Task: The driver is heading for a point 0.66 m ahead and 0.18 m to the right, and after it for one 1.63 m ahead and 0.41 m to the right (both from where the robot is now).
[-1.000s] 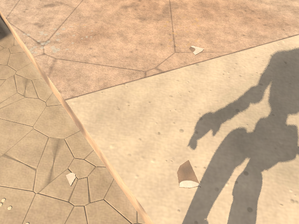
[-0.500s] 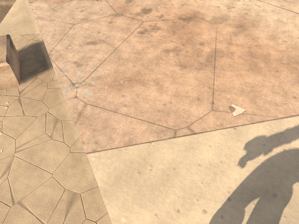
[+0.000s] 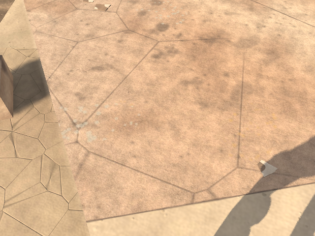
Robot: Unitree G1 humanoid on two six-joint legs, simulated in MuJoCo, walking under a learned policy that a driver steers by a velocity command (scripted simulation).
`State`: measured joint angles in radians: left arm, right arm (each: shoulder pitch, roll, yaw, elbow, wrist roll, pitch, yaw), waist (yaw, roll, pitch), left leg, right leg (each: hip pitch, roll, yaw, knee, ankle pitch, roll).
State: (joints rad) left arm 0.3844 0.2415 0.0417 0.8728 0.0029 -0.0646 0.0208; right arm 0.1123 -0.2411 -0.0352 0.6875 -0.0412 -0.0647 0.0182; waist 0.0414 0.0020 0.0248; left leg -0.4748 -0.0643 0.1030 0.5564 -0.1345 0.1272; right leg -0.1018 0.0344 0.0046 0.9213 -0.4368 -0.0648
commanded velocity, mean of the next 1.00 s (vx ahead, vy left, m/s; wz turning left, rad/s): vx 0.28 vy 0.00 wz -0.46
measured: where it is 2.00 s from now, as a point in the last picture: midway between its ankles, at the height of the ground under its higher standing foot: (194, 222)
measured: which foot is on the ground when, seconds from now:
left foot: down 0.00-0.50, up 0.52-1.00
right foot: up 0.00-0.48, down 0.50-1.00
